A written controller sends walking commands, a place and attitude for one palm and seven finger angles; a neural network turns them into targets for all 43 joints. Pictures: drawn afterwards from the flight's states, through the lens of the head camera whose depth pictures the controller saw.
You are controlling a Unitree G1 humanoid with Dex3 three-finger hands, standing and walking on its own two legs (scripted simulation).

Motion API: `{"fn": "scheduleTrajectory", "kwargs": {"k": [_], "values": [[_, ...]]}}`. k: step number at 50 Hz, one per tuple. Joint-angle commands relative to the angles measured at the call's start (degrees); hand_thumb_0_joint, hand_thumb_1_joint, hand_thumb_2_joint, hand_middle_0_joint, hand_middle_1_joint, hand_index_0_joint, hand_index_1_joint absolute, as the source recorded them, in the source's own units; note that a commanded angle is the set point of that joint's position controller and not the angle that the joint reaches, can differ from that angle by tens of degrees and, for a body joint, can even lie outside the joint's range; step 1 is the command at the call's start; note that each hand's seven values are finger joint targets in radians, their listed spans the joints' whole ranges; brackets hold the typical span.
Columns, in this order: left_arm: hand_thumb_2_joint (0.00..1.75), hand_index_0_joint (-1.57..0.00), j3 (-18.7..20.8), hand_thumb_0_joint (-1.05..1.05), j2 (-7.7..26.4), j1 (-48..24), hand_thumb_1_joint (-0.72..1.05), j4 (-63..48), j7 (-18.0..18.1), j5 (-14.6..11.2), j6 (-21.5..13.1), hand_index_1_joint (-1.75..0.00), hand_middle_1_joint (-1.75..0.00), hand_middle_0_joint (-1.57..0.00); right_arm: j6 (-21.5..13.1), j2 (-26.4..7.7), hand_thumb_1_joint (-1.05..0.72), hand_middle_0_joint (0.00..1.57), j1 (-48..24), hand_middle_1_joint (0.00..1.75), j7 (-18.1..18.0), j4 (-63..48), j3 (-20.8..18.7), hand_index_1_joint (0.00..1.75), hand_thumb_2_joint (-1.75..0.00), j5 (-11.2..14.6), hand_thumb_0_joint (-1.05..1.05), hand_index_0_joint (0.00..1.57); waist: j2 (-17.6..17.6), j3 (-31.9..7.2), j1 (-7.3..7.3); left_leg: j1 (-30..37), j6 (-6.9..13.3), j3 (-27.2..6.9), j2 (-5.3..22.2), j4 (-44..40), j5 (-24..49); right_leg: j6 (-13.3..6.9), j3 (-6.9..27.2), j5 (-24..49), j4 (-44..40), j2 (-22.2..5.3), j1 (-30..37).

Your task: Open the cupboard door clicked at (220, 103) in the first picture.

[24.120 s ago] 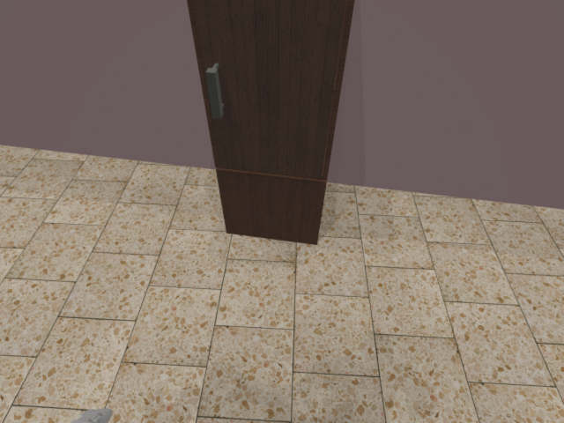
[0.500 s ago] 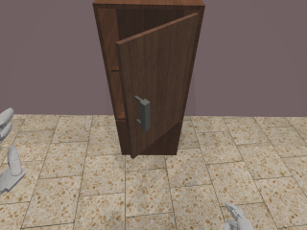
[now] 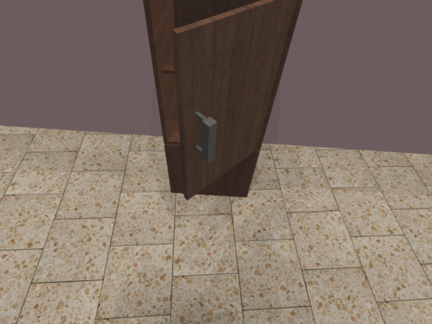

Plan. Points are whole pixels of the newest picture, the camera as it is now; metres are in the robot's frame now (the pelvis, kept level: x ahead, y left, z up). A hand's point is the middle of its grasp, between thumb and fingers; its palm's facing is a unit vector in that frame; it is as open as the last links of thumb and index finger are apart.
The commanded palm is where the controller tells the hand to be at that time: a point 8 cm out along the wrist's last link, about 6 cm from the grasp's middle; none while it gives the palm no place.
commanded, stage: let the arm hang, fingers relaxed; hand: left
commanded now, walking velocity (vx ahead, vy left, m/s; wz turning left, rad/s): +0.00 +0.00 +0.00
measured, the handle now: (203, 137) +0.56 +0.07 -0.03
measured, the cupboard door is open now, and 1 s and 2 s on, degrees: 45 45 45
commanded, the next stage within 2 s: look to check the result in 0.68 s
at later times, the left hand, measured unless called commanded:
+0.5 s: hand out of the picture +0.00 +0.15 -0.18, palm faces +0.05 -0.98 -0.17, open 7.4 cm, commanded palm none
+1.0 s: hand out of the picture +0.00 +0.15 -0.18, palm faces +0.06 -0.98 -0.20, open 7.4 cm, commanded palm none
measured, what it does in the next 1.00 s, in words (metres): stands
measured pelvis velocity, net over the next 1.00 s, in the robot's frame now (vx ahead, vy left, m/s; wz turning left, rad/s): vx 0.03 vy -0.02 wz -0.01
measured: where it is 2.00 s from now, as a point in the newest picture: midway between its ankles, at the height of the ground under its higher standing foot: outside the picture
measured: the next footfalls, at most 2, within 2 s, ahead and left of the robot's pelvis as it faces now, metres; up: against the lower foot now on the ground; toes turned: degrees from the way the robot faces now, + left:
none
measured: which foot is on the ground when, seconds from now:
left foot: down 0.00-1.00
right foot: down 0.00-1.00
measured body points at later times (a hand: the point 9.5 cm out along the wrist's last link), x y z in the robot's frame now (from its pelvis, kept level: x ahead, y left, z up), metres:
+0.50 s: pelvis +0.01 -0.01 +0.00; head +0.01 -0.01 +0.45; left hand +0.00 +0.20 -0.16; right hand +0.00 -0.21 -0.17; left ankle +0.08 +0.11 -0.74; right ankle -0.04 -0.09 -0.74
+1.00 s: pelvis +0.03 -0.02 +0.00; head +0.04 -0.02 +0.45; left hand +0.00 +0.20 -0.16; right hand +0.03 -0.23 -0.16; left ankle +0.08 +0.11 -0.74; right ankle -0.04 -0.09 -0.74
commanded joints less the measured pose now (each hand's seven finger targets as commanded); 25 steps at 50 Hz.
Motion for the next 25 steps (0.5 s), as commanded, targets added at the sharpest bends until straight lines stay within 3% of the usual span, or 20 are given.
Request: {"fn": "scheduleTrajectory", "kwargs": {"k": [1,4,11,21,25], "values": [[0.90,-0.20,1.68,0.00,6.42,2.15,0.90,0.25,0.73,0.05,-1.83,-0.30,-0.30,-0.20,-1.48,-4.80,-0.90,0.20,0.70,0.30,-0.71,-1.59,-0.98,0.30,-0.90,0.46,0.00,0.20,5.68,-2.96,-0.63,6.48,1.95,-5.07,5.39,-4.99,-4.05,-1.11,6.72,-1.56,-8.12,-7.74,-5.39],[0.90,-0.20,1.55,0.00,5.34,3.66,0.90,1.70,1.06,-0.01,-1.98,-0.30,-0.30,-0.20,-1.39,-3.85,-0.90,0.20,2.86,0.30,-0.92,-0.45,-1.07,0.30,-0.90,0.62,0.00,0.20,2.26,-1.64,-0.71,6.70,2.12,-4.29,5.32,-3.97,-1.70,-1.16,6.19,-0.82,-8.43,-7.67,-5.82],[0.90,-0.20,1.44,0.00,3.24,6.26,0.90,3.12,1.65,-0.07,-1.80,-0.30,-0.30,-0.20,-1.22,-0.98,-0.90,0.20,5.92,0.30,-0.99,1.54,-0.86,0.30,-0.90,0.43,0.00,0.20,-0.32,1.23,-0.71,5.23,2.34,-4.16,5.16,-4.48,-2.59,-1.01,5.39,-2.52,-7.42,-7.52,-6.90],[0.90,-0.20,1.78,0.00,1.83,6.58,0.90,2.14,2.12,0.04,-2.08,-0.30,-0.30,-0.20,-1.60,1.31,-0.90,0.20,6.61,0.30,-0.90,2.38,-0.70,0.30,-0.90,0.21,0.00,0.20,0.32,3.29,-0.26,3.71,2.48,-3.68,4.76,-4.18,-0.91,-0.91,5.51,-1.24,-6.71,-7.69,-7.00],[0.90,-0.20,2.03,0.00,1.54,6.37,0.90,1.79,2.19,0.06,-2.32,-0.30,-0.30,-0.20,-1.92,1.68,-0.90,0.20,6.39,0.30,-0.98,2.16,-0.70,0.30,-0.90,0.20,0.00,0.20,1.40,2.22,-0.25,4.50,2.43,-3.26,4.74,-3.35,1.91,-0.85,5.63,1.46,-6.78,-8.07,-6.05]]}}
